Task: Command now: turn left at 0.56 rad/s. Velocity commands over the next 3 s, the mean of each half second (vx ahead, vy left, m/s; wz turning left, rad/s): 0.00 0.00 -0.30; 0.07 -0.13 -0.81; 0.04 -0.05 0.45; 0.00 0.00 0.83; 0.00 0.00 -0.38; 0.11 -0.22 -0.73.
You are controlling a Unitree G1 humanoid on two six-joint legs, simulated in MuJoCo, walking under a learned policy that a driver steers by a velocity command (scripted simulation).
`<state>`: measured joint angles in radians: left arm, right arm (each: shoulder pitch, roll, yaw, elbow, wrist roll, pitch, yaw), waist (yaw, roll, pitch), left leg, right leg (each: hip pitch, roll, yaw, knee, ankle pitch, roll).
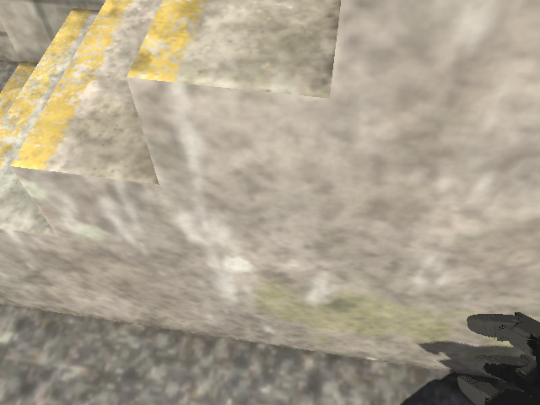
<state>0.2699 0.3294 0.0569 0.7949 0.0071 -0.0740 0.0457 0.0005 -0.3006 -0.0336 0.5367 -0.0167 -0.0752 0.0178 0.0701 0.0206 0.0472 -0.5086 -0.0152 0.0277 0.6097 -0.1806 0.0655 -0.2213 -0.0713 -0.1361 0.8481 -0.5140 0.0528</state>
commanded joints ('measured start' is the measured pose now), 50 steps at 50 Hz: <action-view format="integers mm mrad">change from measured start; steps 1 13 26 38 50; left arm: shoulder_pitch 35 -66 17 -187 -144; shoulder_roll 130 68 111 164 143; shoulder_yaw -17 -3 56 94 54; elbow -77 -100 -129 -330 -445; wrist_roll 31 15 -19 -30 53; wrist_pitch -32 83 64 101 131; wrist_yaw -22 20 -14 36 -86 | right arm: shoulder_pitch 315 32 73 -44 167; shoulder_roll -241 -113 -85 -32 -223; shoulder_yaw -92 -39 -50 -10 -85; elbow -35 40 151 69 181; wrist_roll -51 -18 -9 -4 26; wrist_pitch -2 77 70 25 0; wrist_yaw -29 -74 -102 -78 -139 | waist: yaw -192 -47 -20 -60 -21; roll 60 126 -93 -179 90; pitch -549 -158 -182 -198 -57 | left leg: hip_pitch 885 265 133 -116 187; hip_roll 432 311 213 -82 298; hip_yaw -514 -74 160 -91 -331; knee -108 -306 65 249 -344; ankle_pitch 1319 403 -39 -95 -72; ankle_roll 341 222 -55 -141 81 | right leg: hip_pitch -597 -298 156 120 -348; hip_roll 51 -20 -42 -112 91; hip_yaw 248 151 179 502 351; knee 646 217 -432 -394 407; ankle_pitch -113 168 506 774 165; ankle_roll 40 70 -161 -237 17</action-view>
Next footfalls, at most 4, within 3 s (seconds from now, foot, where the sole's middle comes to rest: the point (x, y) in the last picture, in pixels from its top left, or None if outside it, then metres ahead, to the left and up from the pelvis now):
0.50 right None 0.00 -0.13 -0.76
0.88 left None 0.17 0.04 -0.76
1.16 right None -0.06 -0.24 -0.76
1.54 left None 0.06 0.05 -0.76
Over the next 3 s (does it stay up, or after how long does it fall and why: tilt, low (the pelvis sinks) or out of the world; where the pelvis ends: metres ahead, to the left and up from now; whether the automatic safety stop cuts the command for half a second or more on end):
stays up -0.08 -0.16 0.01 its command is cut before an obstacle from the start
